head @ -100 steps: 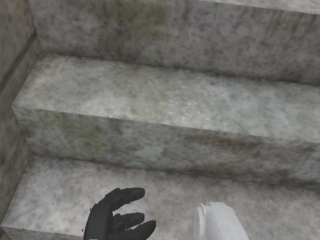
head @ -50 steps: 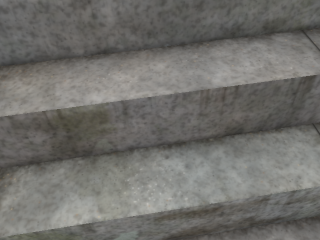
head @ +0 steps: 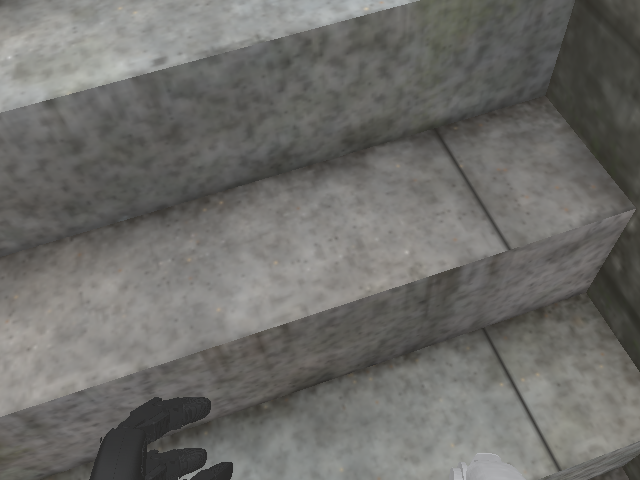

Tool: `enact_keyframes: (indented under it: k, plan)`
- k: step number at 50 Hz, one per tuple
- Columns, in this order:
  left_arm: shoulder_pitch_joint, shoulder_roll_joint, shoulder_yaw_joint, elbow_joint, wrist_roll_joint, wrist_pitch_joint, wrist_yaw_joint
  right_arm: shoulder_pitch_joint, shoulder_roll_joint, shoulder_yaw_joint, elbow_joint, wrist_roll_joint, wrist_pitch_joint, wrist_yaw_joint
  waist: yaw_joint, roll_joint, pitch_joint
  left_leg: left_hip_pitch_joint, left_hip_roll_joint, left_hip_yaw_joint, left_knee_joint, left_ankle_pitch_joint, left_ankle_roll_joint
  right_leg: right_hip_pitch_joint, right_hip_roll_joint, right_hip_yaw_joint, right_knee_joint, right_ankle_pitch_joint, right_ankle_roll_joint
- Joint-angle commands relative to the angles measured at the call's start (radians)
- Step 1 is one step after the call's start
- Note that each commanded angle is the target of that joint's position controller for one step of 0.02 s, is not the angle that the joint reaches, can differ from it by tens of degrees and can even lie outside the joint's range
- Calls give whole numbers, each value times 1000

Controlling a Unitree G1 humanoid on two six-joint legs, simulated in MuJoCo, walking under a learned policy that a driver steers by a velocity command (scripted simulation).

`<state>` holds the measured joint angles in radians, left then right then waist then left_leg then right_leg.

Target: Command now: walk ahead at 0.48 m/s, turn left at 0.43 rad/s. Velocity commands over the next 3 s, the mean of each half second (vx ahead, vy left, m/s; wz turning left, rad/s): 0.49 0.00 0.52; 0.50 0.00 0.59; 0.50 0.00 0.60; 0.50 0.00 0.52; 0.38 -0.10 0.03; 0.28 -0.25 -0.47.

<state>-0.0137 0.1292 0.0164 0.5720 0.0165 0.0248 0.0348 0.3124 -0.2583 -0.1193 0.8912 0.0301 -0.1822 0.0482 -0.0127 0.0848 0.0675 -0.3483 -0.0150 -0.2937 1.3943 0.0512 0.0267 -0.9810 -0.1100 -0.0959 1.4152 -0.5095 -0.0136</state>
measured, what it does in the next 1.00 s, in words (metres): climbs, turning left: left foot 0.22 m higher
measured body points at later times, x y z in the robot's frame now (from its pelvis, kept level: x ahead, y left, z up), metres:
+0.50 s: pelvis +0.17 -0.05 +0.17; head +0.25 -0.06 +0.61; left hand -0.03 +0.07 +0.06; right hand +0.49 +0.01 +0.12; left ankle +0.26 +0.11 -0.31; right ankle +0.11 -0.16 -0.59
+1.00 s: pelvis +0.33 -0.04 +0.37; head +0.38 -0.01 +0.82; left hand +0.61 +0.22 +0.43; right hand +0.35 -0.31 +0.25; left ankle +0.28 +0.09 -0.37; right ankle +0.40 -0.12 -0.05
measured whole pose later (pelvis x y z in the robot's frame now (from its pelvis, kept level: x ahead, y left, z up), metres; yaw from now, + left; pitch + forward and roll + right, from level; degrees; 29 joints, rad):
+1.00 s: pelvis +0.33 -0.04 +0.37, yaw +35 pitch +7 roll +2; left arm -0.33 0.07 -0.08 0.41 0.03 -0.09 0.04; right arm 0.57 -0.20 -0.10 0.94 -0.07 -0.12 -0.06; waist -0.22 0.00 0.00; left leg -0.37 -0.12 -0.23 0.38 -0.13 0.07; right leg -1.19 0.01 0.05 2.14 -0.57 -0.05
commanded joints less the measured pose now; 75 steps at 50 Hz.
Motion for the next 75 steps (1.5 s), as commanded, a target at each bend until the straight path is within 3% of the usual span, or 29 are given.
enact_keyframes:
  k: [1,2,4,6,13,17,21,22,24,26,27,29,31,32,34,35,45,52,56,57,58,59,60,61,62,64,68,71,75]
  plan:
    - [110,133,65,120,-29,-39,13,-87,122,37,-245,-90,3,3,-44,-263,-247,-536,-56,98,758,201,44,595,-227,652,-893,-253,-92]
    - [106,56,46,190,-12,-61,15,-93,154,59,-245,-93,23,17,-70,-232,-160,-590,-44,119,806,178,76,532,-177,464,-874,-100,-105]
    - [309,86,64,254,27,-103,27,-134,92,56,-220,-60,43,3,57,-121,-255,-653,-101,110,703,-95,30,1017,-157,442,-796,852,-163]
    - [511,131,82,348,21,-165,28,-323,81,65,-261,-49,64,-28,154,-108,-219,-734,-130,122,602,-217,40,1181,-165,382,-838,1085,-145]
    - [661,-37,9,376,8,-194,35,-486,255,133,-322,-68,152,9,89,-143,-94,-957,-160,168,866,-211,89,903,-164,348,-1078,385,-196]
    - [531,83,27,317,14,-235,5,-543,180,120,-376,-59,175,-64,10,-82,37,-1240,-99,134,1150,-206,71,746,-240,307,-1197,54,-162]
    - [621,116,44,368,12,-221,32,-750,157,101,-483,-55,212,-41,89,-123,40,-1046,12,327,682,-241,77,732,-136,101,-1328,140,-102]
    - [673,127,52,381,12,-209,51,-790,178,99,-507,-84,230,-31,114,-139,21,-1085,30,347,625,-280,80,871,-146,118,-1350,254,-122]
    - [779,95,45,440,-36,-180,47,-823,265,152,-539,-31,251,-26,152,-242,-30,-765,65,544,182,-573,120,1003,-143,11,-1509,759,-188]
    - [713,190,55,387,-51,-189,45,-470,234,132,-393,-6,270,-48,21,-320,-272,-276,-154,673,64,-758,134,1081,-198,-66,-1165,2465,-155]
    - [646,277,74,349,-83,-209,29,-278,162,102,-355,-19,278,-64,-77,-427,-404,-120,-158,599,-40,-666,160,1141,-240,-59,-956,2663,-157]
    - [496,342,89,250,-85,-222,-44,-123,45,59,-275,-55,272,-58,-154,-420,-473,163,-124,291,-264,-761,231,818,-151,-51,-546,2231,-193]
    - [258,211,98,77,-33,-217,-86,-177,-82,-5,-273,-69,287,-46,-149,5,-371,88,209,-742,-999,-1246,400,281,187,108,327,567,-128]
    - [213,104,78,38,17,-195,-75,-275,-50,-6,-263,-59,247,-43,-94,-81,-367,-40,234,-762,-1090,-1134,344,218,187,275,776,499,-94]
    - [182,-68,0,-61,26,-167,-46,-252,68,38,-88,-64,176,-58,68,-87,-67,-321,169,-460,-961,-978,251,24,176,242,901,521,-136]
    - [120,-40,-13,-31,50,-179,-37,-78,121,57,8,-44,154,-71,-31,-152,-14,-151,25,-334,-854,-757,233,-31,154,190,790,512,-144]
    - [-217,5,-62,-180,22,-137,-28,182,-50,23,6,-91,38,-120,-67,-4,-272,256,103,-196,-1031,306,291,-126,154,65,572,71,-18]
    - [-551,-60,-92,-353,30,-90,36,253,-118,-54,-13,-89,34,-77,-144,-53,-235,349,180,-313,-1097,-43,320,-469,66,202,793,-214,-77]
    - [-252,-82,-102,-241,-74,-28,54,185,-75,-39,1,-51,163,-94,-76,147,-258,-239,80,-53,-1257,229,189,652,116,28,-143,-232,-13]
    - [-147,-75,-86,-226,-56,-35,61,174,-107,-41,-37,-58,177,-106,-14,111,-309,-146,125,-51,-1133,494,127,727,115,153,-253,-147,-51]
    - [192,98,-19,-121,24,-57,47,9,-66,-25,-117,-38,157,-62,184,-360,-458,-269,6,94,-626,312,37,856,-63,617,-487,-369,-137]
    - [188,207,6,-126,21,-56,53,119,-6,-24,-105,-53,143,-29,106,-586,-592,-303,-26,2,-210,-182,-25,849,-278,1093,-918,-658,-179]
    - [-78,223,25,-142,-9,-65,37,225,40,-34,-54,-82,181,-25,-57,-525,-589,-385,-56,-68,171,-125,-69,780,-367,1148,-969,-616,-125]
    - [-204,164,20,-114,-25,-59,14,268,-2,-29,-32,-141,211,-16,-161,-367,-510,-418,-66,22,420,-102,-100,694,-366,957,-890,-497,-134]
    - [-329,31,-7,-48,-18,-64,4,331,-6,-20,-10,-145,259,-8,-295,-276,-383,-410,-47,155,538,-108,-109,560,-283,491,-616,-343,-59]
    - [-314,9,-14,-4,-19,-58,2,333,-14,2,-27,-121,282,-17,-357,-263,-252,-290,-54,270,549,-53,-114,376,-230,174,-558,-184,20]
    - [-113,46,0,62,-23,-61,-15,105,-109,-38,-79,-106,245,-38,-221,-428,-209,-290,-20,264,406,-27,-77,404,-259,122,-555,-305,22]
    - [37,115,28,68,25,-61,-10,-135,-57,-12,-152,-112,249,-40,-109,-348,-60,-439,7,278,90,-31,-64,492,-317,138,-557,-344,5]
    - [-43,116,35,-25,5,-26,9,-113,-51,-2,-165,-57,249,5,-148,-307,-79,-169,22,379,-296,-166,-28,419,-336,9,-553,-108,0]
